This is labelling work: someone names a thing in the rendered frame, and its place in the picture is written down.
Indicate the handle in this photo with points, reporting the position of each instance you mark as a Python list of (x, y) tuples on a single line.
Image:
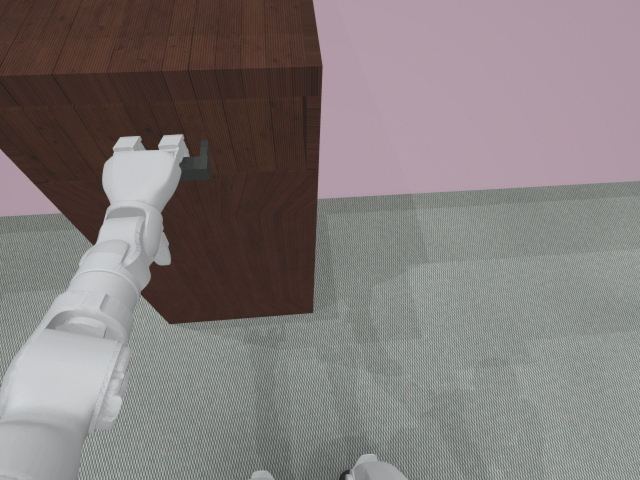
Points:
[(197, 168)]

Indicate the left robot hand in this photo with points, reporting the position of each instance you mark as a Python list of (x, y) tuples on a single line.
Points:
[(148, 176)]

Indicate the left robot upper arm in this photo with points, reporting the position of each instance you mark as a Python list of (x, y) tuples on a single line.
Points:
[(68, 386)]

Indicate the drawer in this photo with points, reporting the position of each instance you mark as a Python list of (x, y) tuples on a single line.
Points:
[(73, 142)]

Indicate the cabinet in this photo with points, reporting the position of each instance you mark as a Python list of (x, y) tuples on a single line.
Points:
[(242, 244)]

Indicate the left robot forearm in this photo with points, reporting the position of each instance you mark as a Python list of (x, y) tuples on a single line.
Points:
[(104, 291)]

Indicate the robot right shin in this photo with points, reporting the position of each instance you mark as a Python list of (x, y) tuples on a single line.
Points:
[(365, 458)]

